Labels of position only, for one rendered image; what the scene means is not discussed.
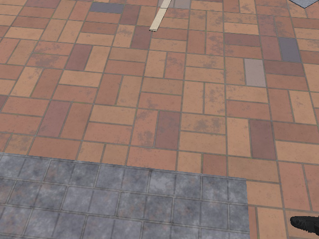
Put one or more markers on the right robot hand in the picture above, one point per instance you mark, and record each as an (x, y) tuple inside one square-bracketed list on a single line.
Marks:
[(307, 223)]

